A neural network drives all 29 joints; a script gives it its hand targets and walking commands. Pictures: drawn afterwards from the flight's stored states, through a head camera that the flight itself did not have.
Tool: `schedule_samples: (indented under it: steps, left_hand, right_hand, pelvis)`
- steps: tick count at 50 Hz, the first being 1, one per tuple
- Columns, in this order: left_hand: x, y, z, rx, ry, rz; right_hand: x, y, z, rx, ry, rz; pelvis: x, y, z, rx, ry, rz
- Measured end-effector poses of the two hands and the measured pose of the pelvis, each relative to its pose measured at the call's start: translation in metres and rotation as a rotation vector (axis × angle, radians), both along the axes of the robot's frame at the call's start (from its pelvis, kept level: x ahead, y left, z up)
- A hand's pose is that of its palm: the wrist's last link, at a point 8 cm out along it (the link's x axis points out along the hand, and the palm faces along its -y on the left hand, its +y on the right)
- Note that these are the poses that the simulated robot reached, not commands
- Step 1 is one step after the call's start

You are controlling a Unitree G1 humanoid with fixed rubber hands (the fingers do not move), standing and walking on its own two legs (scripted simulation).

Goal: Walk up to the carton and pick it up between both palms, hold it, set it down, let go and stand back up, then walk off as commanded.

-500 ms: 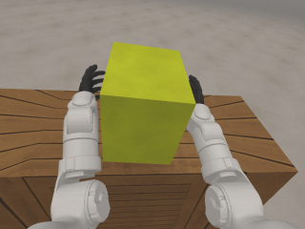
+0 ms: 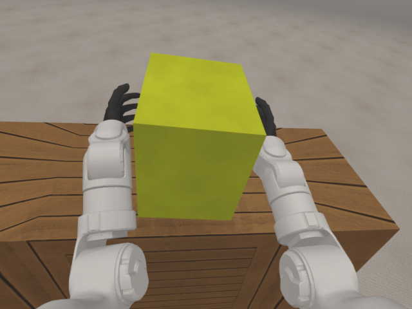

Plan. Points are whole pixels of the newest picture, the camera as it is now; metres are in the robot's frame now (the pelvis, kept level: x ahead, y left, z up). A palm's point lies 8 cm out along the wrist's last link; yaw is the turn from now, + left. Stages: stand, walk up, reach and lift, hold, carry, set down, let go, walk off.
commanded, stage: hold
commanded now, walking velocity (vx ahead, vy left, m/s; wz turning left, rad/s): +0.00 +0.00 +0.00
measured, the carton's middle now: (191, 137) +0.39 +0.02 +0.17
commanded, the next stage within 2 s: none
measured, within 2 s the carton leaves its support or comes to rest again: neither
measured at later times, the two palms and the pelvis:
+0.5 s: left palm (116, 124) +0.36 +0.16 +0.22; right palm (265, 136) +0.37 -0.12 +0.20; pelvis +0.00 +0.00 +0.00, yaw +0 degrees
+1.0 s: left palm (115, 123) +0.36 +0.16 +0.22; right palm (265, 136) +0.37 -0.12 +0.20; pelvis +0.00 +0.00 +0.00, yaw +0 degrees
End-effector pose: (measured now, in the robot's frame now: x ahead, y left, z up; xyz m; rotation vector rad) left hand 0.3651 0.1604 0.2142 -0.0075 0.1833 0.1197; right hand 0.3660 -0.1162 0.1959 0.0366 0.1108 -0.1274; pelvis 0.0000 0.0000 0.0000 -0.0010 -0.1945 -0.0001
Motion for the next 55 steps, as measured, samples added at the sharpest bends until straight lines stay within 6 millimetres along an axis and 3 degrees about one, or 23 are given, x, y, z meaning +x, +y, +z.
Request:
schedule_samples:
  steps: [55]
  left_hand:
    - [-0.0023, -0.0004, 0.0069, 0.002, -0.02, 0.0]
  right_hand:
    - [-0.0011, -0.0004, 0.006, 0.01, -0.019, 0.0]
  pelvis:
    - [-0.0001, 0.0001, 0.0, 0.0, 0.0, 0.0]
